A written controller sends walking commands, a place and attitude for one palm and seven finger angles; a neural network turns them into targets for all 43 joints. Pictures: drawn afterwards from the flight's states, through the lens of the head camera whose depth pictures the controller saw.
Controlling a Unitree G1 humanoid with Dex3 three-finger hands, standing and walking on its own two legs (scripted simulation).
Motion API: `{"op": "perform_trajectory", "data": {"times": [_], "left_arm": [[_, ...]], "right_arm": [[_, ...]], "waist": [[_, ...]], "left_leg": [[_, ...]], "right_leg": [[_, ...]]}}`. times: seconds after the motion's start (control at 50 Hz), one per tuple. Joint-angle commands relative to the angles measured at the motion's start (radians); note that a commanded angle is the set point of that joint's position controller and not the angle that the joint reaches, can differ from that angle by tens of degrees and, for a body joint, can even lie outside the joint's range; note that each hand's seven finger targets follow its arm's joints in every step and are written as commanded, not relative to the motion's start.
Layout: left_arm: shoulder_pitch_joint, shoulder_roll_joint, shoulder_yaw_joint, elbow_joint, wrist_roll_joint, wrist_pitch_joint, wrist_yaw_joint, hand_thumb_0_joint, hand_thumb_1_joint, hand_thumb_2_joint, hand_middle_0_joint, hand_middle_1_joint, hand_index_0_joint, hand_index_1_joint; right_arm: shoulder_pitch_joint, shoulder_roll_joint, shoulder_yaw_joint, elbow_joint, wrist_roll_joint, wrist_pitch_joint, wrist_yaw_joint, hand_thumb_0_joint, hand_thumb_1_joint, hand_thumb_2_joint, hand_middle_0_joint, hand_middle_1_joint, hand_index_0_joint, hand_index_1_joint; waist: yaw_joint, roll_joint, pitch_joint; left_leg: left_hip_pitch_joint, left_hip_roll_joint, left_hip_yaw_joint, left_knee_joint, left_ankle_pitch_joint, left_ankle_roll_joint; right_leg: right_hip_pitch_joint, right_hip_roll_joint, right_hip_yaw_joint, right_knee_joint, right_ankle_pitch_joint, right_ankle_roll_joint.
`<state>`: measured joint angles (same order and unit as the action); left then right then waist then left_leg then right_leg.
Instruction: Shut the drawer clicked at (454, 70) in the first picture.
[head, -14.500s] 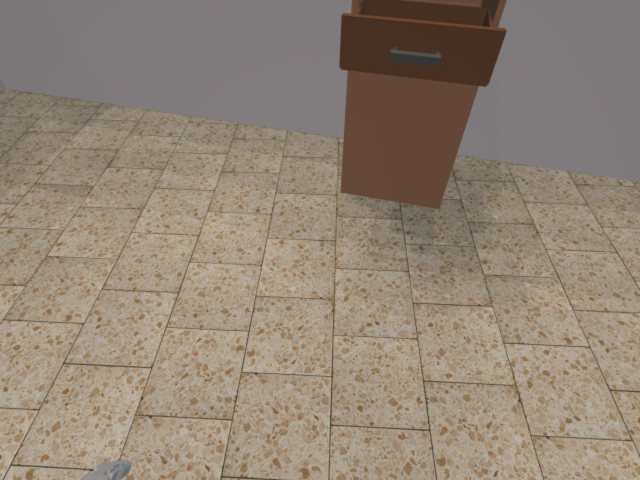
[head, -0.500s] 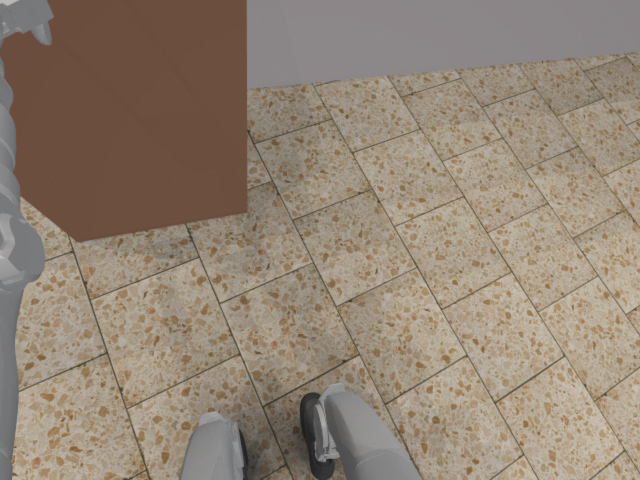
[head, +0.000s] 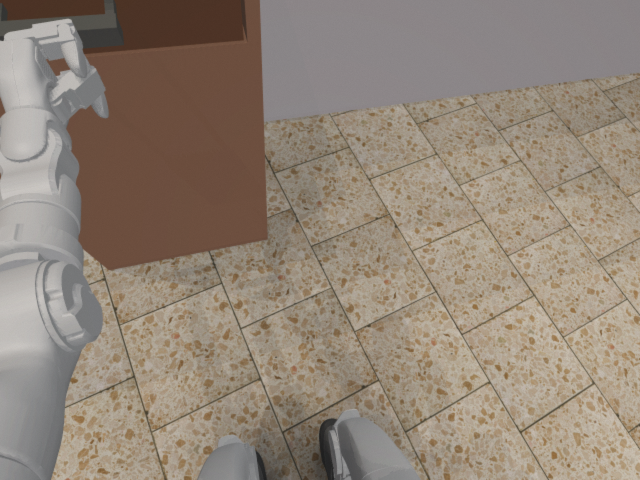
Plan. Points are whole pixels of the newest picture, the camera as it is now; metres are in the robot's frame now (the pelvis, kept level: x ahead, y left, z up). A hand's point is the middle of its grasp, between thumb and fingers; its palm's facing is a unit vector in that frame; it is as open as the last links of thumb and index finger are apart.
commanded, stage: pull the fist back off the drawer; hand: left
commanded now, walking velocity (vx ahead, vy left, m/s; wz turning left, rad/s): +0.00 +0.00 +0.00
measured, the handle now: (56, 21) +0.65 +0.22 +0.09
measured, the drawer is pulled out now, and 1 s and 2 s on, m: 0.00 0.00 0.00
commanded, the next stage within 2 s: draw the hand back to the body in 0.04 s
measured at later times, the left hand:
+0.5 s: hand (54, 136) +0.47 +0.19 +0.12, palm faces +0.11 -0.99 -0.03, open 3.3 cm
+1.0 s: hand out of the picture +0.28 +0.22 +0.18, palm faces +0.34 -0.90 -0.28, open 3.3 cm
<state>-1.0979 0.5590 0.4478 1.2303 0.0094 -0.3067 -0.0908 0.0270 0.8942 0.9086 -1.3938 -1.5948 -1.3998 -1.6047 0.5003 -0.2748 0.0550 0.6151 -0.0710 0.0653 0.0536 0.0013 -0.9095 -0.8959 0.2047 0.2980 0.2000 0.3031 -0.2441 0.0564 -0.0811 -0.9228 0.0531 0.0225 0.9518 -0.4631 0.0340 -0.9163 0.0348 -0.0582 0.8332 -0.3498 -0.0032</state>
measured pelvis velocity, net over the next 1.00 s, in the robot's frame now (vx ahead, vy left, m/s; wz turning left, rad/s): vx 0.01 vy -0.01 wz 0.05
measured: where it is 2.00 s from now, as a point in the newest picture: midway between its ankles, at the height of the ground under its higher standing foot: outside the picture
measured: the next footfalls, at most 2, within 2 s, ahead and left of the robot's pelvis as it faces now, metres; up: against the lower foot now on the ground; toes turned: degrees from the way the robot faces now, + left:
none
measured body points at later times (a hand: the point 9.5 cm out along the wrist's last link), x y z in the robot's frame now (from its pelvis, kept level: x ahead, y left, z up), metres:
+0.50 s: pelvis +0.05 +0.00 +0.03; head +0.12 -0.01 +0.48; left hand +0.45 +0.24 +0.13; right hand +0.11 -0.26 -0.09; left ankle -0.02 +0.09 -0.68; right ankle +0.01 -0.12 -0.68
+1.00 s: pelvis +0.01 -0.01 +0.06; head +0.01 -0.03 +0.51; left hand +0.26 +0.27 +0.20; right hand +0.22 -0.22 -0.03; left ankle -0.02 +0.09 -0.68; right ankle +0.01 -0.12 -0.68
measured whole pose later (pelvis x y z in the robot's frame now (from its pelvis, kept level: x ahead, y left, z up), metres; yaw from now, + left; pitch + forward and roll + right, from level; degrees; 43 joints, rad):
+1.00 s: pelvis +0.01 -0.01 +0.06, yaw +3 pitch -2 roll +0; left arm 0.06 0.29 0.16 -0.02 -0.06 -0.05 0.08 0.02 0.89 0.89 -1.40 -1.59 -1.40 -1.60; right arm 0.14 -0.24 0.06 0.59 0.01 -0.01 -0.07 0.01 -0.91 -0.90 0.20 0.30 0.20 0.30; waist 0.05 0.07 0.02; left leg -0.11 -0.01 0.01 0.43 -0.28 0.02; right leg -0.14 0.00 -0.05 0.42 -0.23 -0.01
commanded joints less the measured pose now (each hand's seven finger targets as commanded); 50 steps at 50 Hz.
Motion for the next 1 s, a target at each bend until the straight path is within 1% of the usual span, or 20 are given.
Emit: {"op": "perform_trajectory", "data": {"times": [0.0, 0.08, 0.12, 0.16, 0.2, 0.26, 0.32, 0.36, 0.4, 0.48, 0.5, 0.56, 0.62, 0.64, 0.68, 0.76, 0.86, 0.9, 0.94, 0.98], "left_arm": [[-0.434, 0.239, 0.021, -0.250, -0.019, -0.093, 0.011, 0.000, 0.900, 0.900, -1.400, -1.600, -1.400, -1.600], [-0.415, 0.235, 0.028, -0.234, -0.026, -0.107, 0.006, 0.000, 0.900, 0.900, -1.400, -1.600, -1.400, -1.600], [-0.417, 0.178, -0.022, -0.244, -0.025, -0.112, -0.007, 0.000, 0.900, 0.900, -1.400, -1.600, -1.400, -1.600], [-0.313, 0.189, 0.011, -0.340, -0.048, -0.123, -0.021, 0.000, 0.900, 0.900, -1.400, -1.600, -1.400, -1.600], [-0.147, 0.117, -0.023, -0.452, -0.083, -0.110, -0.040, 0.000, 0.900, 0.900, -1.400, -1.600, -1.400, -1.600], [0.027, 0.066, -0.034, -0.548, -0.141, -0.049, -0.051, 0.000, 0.900, 0.900, -1.400, -1.600, -1.400, -1.600], [0.097, 0.053, -0.038, -0.691, -0.165, -0.014, -0.041, 0.000, 0.900, 0.900, -1.400, -1.600, -1.400, -1.600], [0.167, 0.022, -0.058, -0.776, -0.173, -0.011, -0.028, 0.000, 0.900, 0.900, -1.400, -1.600, -1.400, -1.600], [0.228, -0.024, -0.092, -0.867, -0.186, -0.010, -0.024, 0.000, 0.900, 0.900, -1.400, -1.600, -1.400, -1.600], [0.373, -0.026, -0.089, -0.970, -0.209, 0.026, -0.041, 0.000, 0.900, 0.900, -1.400, -1.600, -1.400, -1.600], [0.405, -0.029, -0.087, -0.974, -0.210, 0.042, -0.047, 0.000, 0.900, 0.900, -1.400, -1.600, -1.400, -1.600], [0.483, -0.088, -0.119, -0.995, -0.233, 0.091, -0.066, 0.000, 0.900, 0.900, -1.400, -1.600, -1.400, -1.600], [0.523, -0.097, -0.141, -1.128, -0.243, 0.121, -0.088, 0.000, 0.900, 0.900, -1.400, -1.600, -1.400, -1.600], [0.553, -0.012, -0.200, -1.236, -0.120, 0.122, 0.003, 0.000, 0.900, 0.900, -1.400, -1.600, -1.400, -1.600], [0.654, -0.088, -0.239, -1.263, -0.101, 0.155, 0.082, 0.000, 0.900, 0.900, -1.400, -1.600, -1.400, -1.600], [0.727, -0.092, -0.233, -1.290, -0.086, 0.195, 0.145, 0.000, 0.900, 0.900, -1.400, -1.600, -1.400, -1.600], [0.786, -0.083, -0.214, -1.429, -0.074, 0.192, 0.177, 0.000, 0.900, 0.900, -1.400, -1.600, -1.400, -1.600], [0.863, -0.086, -0.210, -1.467, -0.075, 0.188, 0.182, 0.000, 0.900, 0.900, -1.400, -1.600, -1.400, -1.600], [0.939, -0.091, -0.205, -1.540, -0.072, 0.183, 0.186, 0.000, 0.900, 0.900, -1.400, -1.600, -1.400, -1.600], [1.038, -0.082, -0.182, -1.550, -0.074, 0.184, 0.186, 0.000, 0.900, 0.900, -1.400, -1.600, -1.400, -1.600]], "right_arm": [[0.209, -0.184, -0.080, -0.018, 0.010, 0.008, -0.011, 0.000, -0.900, -0.900, 0.200, 0.300, 0.200, 0.300], [0.204, -0.181, -0.083, -0.009, 0.012, 0.013, -0.016, 0.000, -0.900, -0.900, 0.200, 0.300, 0.200, 0.300], [0.196, -0.172, -0.085, -0.007, 0.016, 0.015, -0.016, 0.000, -0.900, -0.900, 0.200, 0.300, 0.200, 0.300], [0.184, -0.170, -0.094, -0.029, 0.018, 0.018, -0.013, 0.000, -0.900, -0.900, 0.200, 0.300, 0.200, 0.300], [0.161, -0.156, -0.102, -0.058, 0.034, 0.017, -0.006, 0.000, -0.900, -0.900, 0.200, 0.300, 0.200, 0.300], [0.109, -0.150, -0.111, -0.086, 0.061, 0.011, -0.004, 0.000, -0.900, -0.900, 0.200, 0.300, 0.200, 0.300], [0.052, -0.144, -0.111, -0.102, 0.078, -0.001, -0.011, 0.000, -0.900, -0.900, 0.200, 0.300, 0.200, 0.300], [0.016, -0.134, -0.109, -0.111, 0.085, -0.016, -0.020, 0.000, -0.900, -0.900, 0.200, 0.300, 0.200, 0.300], [-0.016, -0.123, -0.106, -0.114, 0.090, -0.034, -0.025, 0.000, -0.900, -0.900, 0.200, 0.300, 0.200, 0.300], [-0.077, -0.122, -0.103, -0.123, 0.097, -0.066, -0.039, 0.000, -0.900, -0.900, 0.200, 0.300, 0.200, 0.300], [-0.101, -0.117, -0.100, -0.125, 0.103, -0.071, -0.045, 0.000, -0.900, -0.900, 0.200, 0.300, 0.200, 0.300], [-0.163, -0.115, -0.090, -0.142, 0.113, -0.092, -0.059, 0.000, -0.900, -0.900, 0.200, 0.300, 0.200, 0.300], [-0.204, -0.107, -0.083, -0.162, 0.115, -0.112, -0.069, 0.000, -0.900, -0.900, 0.200, 0.300, 0.200, 0.300], [-0.273, -0.100, -0.089, -0.169, 0.109, -0.111, -0.076, 0.000, -0.900, -0.900, 0.200, 0.300, 0.200, 0.300], [-0.306, -0.096, -0.080, -0.167, 0.105, -0.112, -0.088, 0.000, -0.900, -0.900, 0.200, 0.300, 0.200, 0.300], [-0.381, -0.088, -0.059, -0.157, 0.107, -0.095, -0.112, 0.000, -0.900, -0.900, 0.200, 0.300, 0.200, 0.300], [-0.433, -0.070, -0.042, -0.157, 0.097, -0.109, -0.132, 0.000, -0.900, -0.900, 0.200, 0.300, 0.200, 0.300], [-0.445, -0.068, -0.040, -0.155, 0.090, -0.120, -0.132, 0.000, -0.900, -0.900, 0.200, 0.300, 0.200, 0.300], [-0.445, -0.065, -0.040, -0.158, 0.082, -0.132, -0.129, 0.000, -0.900, -0.900, 0.200, 0.300, 0.200, 0.300], [-0.451, -0.067, -0.043, -0.155, 0.078, -0.136, -0.125, 0.000, -0.900, -0.900, 0.200, 0.300, 0.200, 0.300]], "waist": [[0.008, 0.118, -0.519], [0.009, 0.102, -0.501], [0.000, 0.122, -0.510], [0.057, 0.175, -0.614], [0.093, 0.196, -0.688], [0.121, 0.045, -0.605], [0.140, 0.059, -0.540], [0.146, 0.019, -0.487], [0.155, 0.071, -0.460], [0.178, 0.007, -0.419], [0.184, 0.027, -0.391], [0.189, -0.035, -0.301], [0.205, 0.025, -0.344], [0.246, 0.027, -0.332], [0.237, -0.021, -0.246], [0.243, -0.086, -0.113], [0.260, 0.018, -0.098], [0.267, -0.004, -0.077], [0.275, 0.038, -0.085], [0.283, -0.018, -0.038]], "left_leg": [[0.399, -0.021, -0.068, -0.089, 0.530, -0.006], [0.392, -0.025, -0.060, -0.082, 0.558, -0.004], [0.430, -0.023, -0.065, -0.076, 0.612, -0.009], [0.530, -0.017, -0.070, -0.084, 0.741, -0.021], [0.629, -0.010, -0.073, -0.091, 0.912, -0.030], [0.534, -0.015, -0.045, -0.149, 0.808, -0.007], [0.534, -0.025, -0.025, -0.192, 0.733, -0.001], [0.543, -0.023, -0.022, -0.219, 0.722, 0.002], [0.592, -0.023, -0.014, -0.229, 0.786, -0.001], [0.603, -0.029, -0.011, -0.263, 0.759, 0.001], [0.605, -0.031, -0.010, -0.280, 0.733, -0.003], [0.603, -0.035, -0.011, -0.315, 0.650, -0.004], [0.678, -0.037, -0.022, -0.323, 0.732, -0.009], [0.726, -0.055, -0.017, -0.360, 0.706, -0.002], [0.735, -0.046, -0.021, -0.416, 0.639, -0.004], [0.731, -0.047, -0.014, -0.505, 0.440, 0.000], [0.807, -0.053, -0.018, -0.571, 0.397, -0.004], [0.819, -0.052, -0.023, -0.591, 0.399, -0.004], [0.847, -0.052, -0.026, -0.600, 0.448, -0.008], [0.835, -0.051, -0.028, -0.613, 0.437, -0.009]], "right_leg": [[0.288, 0.028, 0.021, -0.047, 0.387, -0.019], [0.310, 0.024, 0.028, -0.043, 0.436, -0.019], [0.290, 0.022, 0.027, -0.039, 0.457, -0.016], [0.342, 0.021, 0.024, -0.037, 0.508, -0.020], [0.392, 0.022, 0.023, -0.047, 0.603, -0.020], [0.522, 0.016, 0.027, -0.091, 0.657, -0.014], [0.576, 0.011, 0.031, -0.119, 0.647, -0.014], [0.597, 0.011, 0.027, -0.135, 0.628, -0.014], [0.615, 0.006, 0.030, -0.146, 0.671, -0.014], [0.684, -0.005, 0.027, -0.168, 0.694, -0.011], [0.685, -0.007, 0.023, -0.176, 0.665, -0.012], [0.683, -0.008, 0.009, -0.207, 0.601, -0.012], [0.716, -0.015, 0.009, -0.207, 0.633, -0.014], [0.740, -0.043, 0.044, -0.264, 0.582, -0.018], [0.741, -0.037, 0.029, -0.307, 0.516, -0.018], [0.771, -0.040, 0.031, -0.378, 0.375, -0.019], [0.826, -0.044, 0.036, -0.440, 0.300, -0.025], [0.843, -0.040, 0.034, -0.460, 0.296, -0.024], [0.869, -0.040, 0.032, -0.465, 0.331, -0.027], [0.867, -0.031, 0.029, -0.490, 0.315, -0.025]]}}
